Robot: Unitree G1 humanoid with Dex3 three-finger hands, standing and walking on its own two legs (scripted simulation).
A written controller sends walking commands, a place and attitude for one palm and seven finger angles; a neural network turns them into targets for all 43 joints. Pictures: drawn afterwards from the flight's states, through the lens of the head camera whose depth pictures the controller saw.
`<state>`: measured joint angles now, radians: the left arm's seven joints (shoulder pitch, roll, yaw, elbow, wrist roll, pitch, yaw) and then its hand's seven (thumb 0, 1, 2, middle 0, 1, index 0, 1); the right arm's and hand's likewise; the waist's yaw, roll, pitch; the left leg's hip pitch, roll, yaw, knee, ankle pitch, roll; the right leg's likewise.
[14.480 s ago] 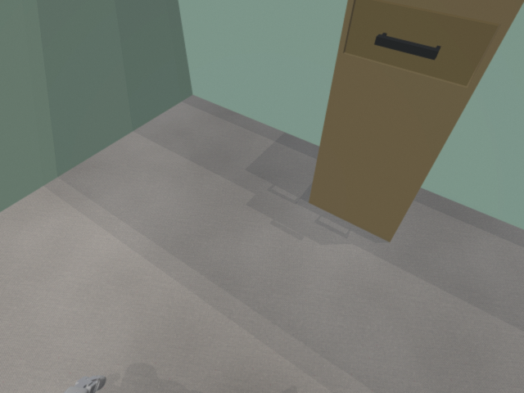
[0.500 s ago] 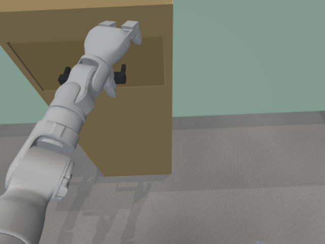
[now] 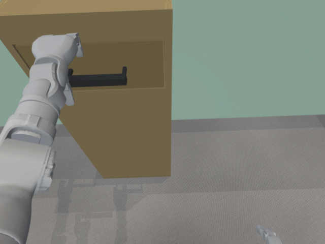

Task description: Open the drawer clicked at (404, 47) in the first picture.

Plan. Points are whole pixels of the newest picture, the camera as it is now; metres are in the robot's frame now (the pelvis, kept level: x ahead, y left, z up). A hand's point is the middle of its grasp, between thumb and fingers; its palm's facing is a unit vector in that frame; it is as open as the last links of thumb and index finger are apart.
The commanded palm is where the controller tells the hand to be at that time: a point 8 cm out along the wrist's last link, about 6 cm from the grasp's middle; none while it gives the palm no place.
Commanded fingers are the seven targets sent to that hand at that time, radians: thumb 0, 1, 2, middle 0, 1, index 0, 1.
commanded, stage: move the hooked fingers above the handle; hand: left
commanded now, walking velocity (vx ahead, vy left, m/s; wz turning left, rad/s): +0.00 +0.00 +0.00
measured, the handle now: (96, 75) +0.55 +0.18 +0.10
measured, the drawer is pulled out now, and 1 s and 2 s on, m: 0.00 0.00 0.00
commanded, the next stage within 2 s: none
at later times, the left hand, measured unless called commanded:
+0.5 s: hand (109, 64) +0.51 +0.12 +0.17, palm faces +0.14 +0.01 -0.99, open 13.8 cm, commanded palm +0.48 +0.23 +0.22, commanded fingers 0.00 -0.50 0.30 -0.30 -1.20 -0.30 -1.20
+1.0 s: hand (107, 80) +0.48 +0.13 +0.14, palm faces -0.05 -0.04 -1.00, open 13.8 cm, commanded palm +0.49 +0.20 +0.22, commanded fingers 0.00 -0.50 0.30 -0.30 -1.20 -0.30 -1.20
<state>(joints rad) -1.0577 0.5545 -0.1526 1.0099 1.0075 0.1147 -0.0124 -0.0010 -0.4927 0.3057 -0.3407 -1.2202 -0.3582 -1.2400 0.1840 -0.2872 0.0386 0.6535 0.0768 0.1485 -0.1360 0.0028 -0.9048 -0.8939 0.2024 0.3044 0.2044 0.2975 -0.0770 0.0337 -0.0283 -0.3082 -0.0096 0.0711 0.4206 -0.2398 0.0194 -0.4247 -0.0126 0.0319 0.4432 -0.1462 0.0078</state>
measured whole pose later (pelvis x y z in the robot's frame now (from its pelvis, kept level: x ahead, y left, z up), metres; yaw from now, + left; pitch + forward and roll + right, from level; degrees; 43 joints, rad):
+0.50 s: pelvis +0.01 +0.01 +0.00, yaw -1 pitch +9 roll +0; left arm -0.98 0.42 -0.24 0.78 0.98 -0.07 0.12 0.00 -0.49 0.31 -0.53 -1.27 -0.32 -1.20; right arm 0.17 -0.21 0.07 0.70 0.05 0.18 -0.06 0.00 -0.91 -0.89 0.20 0.30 0.20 0.30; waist -0.05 0.08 -0.03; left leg -0.33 -0.01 0.08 0.46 -0.28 0.03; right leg -0.44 -0.01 0.04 0.46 -0.17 0.02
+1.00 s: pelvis +0.01 +0.00 -0.01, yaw +4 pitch +9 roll +0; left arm -0.97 0.45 -0.29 0.75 0.88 -0.23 -0.09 -0.01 -0.49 0.31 -0.32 -1.20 -0.33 -1.20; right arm 0.32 -0.33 -0.05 0.72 0.03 0.08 -0.08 0.00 -0.91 -0.89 0.20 0.30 0.20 0.30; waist -0.06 0.03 -0.04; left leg -0.37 -0.02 0.00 0.52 -0.30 0.02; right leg -0.44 -0.03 -0.04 0.50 -0.21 0.01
